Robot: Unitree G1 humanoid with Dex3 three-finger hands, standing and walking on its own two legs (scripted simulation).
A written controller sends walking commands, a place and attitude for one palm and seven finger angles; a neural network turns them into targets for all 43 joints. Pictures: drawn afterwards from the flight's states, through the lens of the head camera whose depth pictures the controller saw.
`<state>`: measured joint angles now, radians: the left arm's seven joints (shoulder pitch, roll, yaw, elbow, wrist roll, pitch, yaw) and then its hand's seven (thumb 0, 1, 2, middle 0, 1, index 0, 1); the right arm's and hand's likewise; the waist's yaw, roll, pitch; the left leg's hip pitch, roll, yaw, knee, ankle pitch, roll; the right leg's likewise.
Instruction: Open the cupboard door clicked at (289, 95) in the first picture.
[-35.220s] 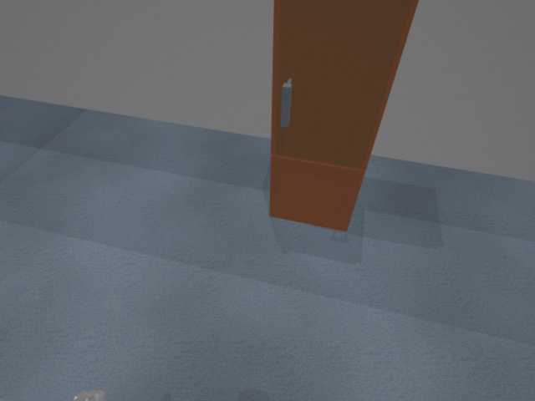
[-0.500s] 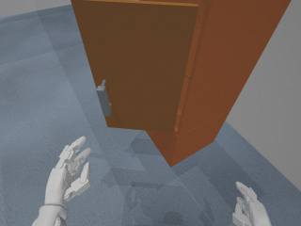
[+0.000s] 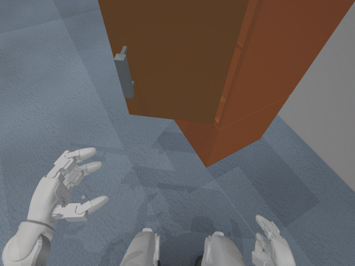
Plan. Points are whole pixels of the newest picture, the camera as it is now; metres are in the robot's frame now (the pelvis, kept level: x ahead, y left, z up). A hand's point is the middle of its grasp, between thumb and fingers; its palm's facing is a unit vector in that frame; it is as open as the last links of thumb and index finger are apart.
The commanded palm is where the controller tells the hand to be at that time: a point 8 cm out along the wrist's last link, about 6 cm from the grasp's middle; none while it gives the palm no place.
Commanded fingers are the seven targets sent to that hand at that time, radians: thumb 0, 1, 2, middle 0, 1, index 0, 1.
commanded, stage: raise the hand with hooked fingers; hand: left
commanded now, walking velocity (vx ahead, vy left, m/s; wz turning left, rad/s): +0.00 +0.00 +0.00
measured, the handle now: (126, 72) +0.62 +0.20 +0.01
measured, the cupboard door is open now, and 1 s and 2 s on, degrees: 54 54 54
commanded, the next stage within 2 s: move the hooked fingers beside the handle in 1.32 s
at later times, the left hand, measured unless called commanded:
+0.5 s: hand (57, 184) +0.27 +0.27 +0.03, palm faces -0.06 -1.00 -0.06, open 13.5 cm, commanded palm +0.25 +0.32 +0.04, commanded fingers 0.00 -0.50 0.30 -0.30 -1.20 -0.30 -1.20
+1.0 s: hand (46, 171) +0.29 +0.30 +0.03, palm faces -0.08 -0.99 -0.06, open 13.9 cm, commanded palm +0.27 +0.34 +0.04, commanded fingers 0.00 -0.50 0.30 -0.30 -1.20 -0.30 -1.20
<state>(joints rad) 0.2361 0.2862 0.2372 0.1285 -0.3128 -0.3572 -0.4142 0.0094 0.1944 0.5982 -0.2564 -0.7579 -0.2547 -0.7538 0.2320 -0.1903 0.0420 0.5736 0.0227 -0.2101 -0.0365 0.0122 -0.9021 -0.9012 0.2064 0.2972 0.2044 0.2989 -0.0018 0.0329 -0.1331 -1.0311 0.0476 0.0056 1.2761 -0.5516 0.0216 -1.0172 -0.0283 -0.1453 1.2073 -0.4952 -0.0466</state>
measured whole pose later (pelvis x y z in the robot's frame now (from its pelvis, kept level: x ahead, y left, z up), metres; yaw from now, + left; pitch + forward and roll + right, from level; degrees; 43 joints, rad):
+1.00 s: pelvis +0.01 +0.02 +0.00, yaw -1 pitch +21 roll -4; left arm 0.03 0.44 0.45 0.37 -0.39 -0.38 -0.61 -0.01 -0.49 0.30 -0.30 -1.20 -0.30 -1.20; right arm 0.25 -0.30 0.02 0.54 0.03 -0.22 -0.03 0.01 -0.90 -0.90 0.20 0.30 0.20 0.30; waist -0.02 0.02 -0.14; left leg -1.08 0.04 0.02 1.29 -0.57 0.06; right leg -1.06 -0.03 -0.13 1.19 -0.49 -0.01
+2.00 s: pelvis +0.01 +0.02 -0.01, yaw -2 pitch +24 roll -4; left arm -0.36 0.50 0.45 0.70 -0.29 -0.38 -0.55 -0.01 -0.49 0.30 -0.30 -1.20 -0.30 -1.20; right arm 0.29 -0.30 0.04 0.57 0.02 -0.13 -0.03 0.01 -0.90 -0.90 0.20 0.30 0.20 0.30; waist -0.06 0.02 -0.15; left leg -1.14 0.05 0.03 1.30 -0.57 0.05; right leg -1.13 -0.02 -0.12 1.20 -0.49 -0.01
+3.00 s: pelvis +0.00 +0.03 -0.04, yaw -5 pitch +32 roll -7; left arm -1.10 0.84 0.52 1.25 -0.04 -0.34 -0.48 -0.01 -0.50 0.30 -0.30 -1.20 -0.30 -1.20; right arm 0.35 -0.30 0.11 0.59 -0.02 0.05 -0.01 0.00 -0.91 -0.90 0.20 0.30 0.20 0.30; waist -0.24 0.04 -0.11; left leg -1.42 0.07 -0.01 1.44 -0.59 0.06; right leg -1.38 0.00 -0.15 1.30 -0.48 -0.01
